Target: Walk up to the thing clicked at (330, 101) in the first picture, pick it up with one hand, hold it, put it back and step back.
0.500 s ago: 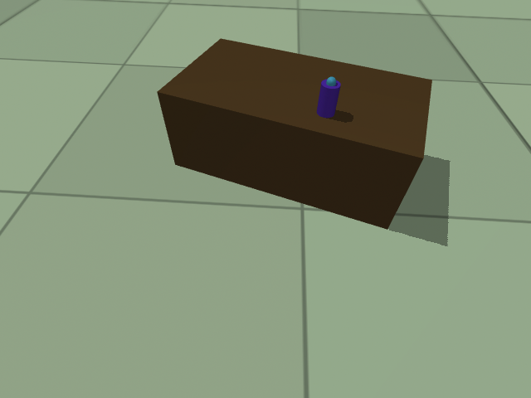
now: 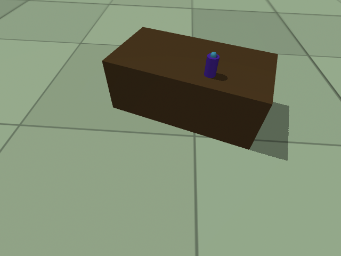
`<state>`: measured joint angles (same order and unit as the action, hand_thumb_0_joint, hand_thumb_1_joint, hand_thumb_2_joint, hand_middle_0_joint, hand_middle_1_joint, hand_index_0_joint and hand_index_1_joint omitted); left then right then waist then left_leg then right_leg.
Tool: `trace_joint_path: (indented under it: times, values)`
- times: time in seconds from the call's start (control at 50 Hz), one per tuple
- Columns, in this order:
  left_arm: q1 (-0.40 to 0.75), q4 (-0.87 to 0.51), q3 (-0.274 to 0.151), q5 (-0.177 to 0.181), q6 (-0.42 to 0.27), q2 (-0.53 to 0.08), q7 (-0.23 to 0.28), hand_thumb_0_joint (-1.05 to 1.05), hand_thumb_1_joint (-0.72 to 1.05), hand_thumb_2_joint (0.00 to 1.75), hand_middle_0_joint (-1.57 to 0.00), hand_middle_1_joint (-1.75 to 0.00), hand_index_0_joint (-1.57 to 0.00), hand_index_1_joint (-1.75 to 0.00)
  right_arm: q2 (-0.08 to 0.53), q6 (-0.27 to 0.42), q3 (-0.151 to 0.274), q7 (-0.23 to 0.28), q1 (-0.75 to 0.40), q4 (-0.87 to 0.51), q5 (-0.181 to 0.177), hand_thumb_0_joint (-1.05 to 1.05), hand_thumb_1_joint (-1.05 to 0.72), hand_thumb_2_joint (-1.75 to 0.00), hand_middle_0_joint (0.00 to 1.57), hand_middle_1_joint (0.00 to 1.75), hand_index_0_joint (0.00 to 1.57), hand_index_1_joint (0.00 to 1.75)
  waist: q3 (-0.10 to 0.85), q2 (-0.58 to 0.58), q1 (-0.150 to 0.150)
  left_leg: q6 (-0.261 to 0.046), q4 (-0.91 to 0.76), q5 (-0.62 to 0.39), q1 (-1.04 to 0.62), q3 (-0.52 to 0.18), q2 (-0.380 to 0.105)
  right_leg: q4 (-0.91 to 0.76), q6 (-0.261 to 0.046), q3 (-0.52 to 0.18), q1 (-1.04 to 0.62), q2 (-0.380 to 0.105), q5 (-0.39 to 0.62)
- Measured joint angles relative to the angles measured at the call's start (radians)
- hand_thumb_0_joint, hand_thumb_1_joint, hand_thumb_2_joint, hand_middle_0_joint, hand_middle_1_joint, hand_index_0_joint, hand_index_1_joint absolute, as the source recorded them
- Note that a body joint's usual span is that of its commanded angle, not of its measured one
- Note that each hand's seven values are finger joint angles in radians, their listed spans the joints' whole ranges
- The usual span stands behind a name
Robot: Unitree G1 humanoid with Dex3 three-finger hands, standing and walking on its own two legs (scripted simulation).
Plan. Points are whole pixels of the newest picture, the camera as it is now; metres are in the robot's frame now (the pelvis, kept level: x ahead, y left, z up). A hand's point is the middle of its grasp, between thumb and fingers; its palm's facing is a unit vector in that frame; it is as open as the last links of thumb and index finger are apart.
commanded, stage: stand
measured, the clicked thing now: (211, 63) +1.28 -0.27 -0.25
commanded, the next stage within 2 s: walk up in 0.62 s
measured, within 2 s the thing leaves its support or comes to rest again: neither
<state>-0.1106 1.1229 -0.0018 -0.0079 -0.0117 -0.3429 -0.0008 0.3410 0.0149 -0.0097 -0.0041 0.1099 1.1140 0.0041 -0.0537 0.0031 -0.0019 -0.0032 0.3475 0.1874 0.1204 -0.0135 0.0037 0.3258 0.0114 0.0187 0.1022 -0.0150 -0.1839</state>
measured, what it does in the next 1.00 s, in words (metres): steps on the spot: left foot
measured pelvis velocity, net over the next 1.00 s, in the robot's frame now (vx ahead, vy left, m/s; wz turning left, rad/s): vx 0.08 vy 0.05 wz -0.06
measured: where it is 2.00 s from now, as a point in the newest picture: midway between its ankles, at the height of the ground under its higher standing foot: (154, 217)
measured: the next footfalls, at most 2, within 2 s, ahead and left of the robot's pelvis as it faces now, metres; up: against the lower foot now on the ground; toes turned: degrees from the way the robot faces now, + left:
left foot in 0.88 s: +0.13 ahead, +0.16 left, +0.00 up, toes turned +0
right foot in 1.30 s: +0.35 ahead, -0.08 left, +0.00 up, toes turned -10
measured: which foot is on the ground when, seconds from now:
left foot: down 0.00-0.72, up 0.74-0.86, down 0.88-1.00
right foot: down 0.00-0.90, up 0.92-1.00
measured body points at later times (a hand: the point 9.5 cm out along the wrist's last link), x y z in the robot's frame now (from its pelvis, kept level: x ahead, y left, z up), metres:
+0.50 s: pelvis +0.00 +0.00 +0.00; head +0.01 +0.00 +0.45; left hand +0.08 +0.30 -0.13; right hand +0.08 -0.30 -0.13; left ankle +0.00 +0.12 -0.75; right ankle +0.00 -0.13 -0.75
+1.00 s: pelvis +0.08 +0.05 -0.01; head +0.09 +0.07 +0.43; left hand +0.10 +0.39 -0.14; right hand +0.13 -0.28 -0.11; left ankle +0.09 +0.15 -0.75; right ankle +0.02 -0.09 -0.70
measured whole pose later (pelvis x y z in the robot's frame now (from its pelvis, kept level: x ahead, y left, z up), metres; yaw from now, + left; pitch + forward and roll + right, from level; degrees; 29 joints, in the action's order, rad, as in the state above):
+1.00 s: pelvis +0.08 +0.05 -0.01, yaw -4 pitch -2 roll +0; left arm -0.34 1.02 -0.05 -0.02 -0.02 -0.44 -0.03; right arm 0.41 0.07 0.10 -0.07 0.23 0.93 0.03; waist -0.06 0.03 0.00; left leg -0.03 0.55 0.29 0.23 0.06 -0.01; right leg 0.96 -0.04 -0.07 0.33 0.00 -0.44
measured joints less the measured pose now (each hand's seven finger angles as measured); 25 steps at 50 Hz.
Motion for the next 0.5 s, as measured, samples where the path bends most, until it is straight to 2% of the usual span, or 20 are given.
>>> trace_joint_path:
  times: [0.5]
  values:
    - [-0.009, -0.004, 0.006, 0.001, -0.001, 0.000, 0.001, 0.01, 0.91, 0.90, -0.20, -0.30, -0.21, -0.30, 0.004, 0.001, -0.001, 0.000, 0.001, 0.006, 0.000, 0.00, -0.91, -0.90, 0.21, 0.30, 0.20, 0.30, 0.002, -0.003, 0.000, -0.001, -0.008, 0.001, -0.005, 0.000, 0.002, -0.007, 0.002, 0.000, -0.005, -0.002, -0.002]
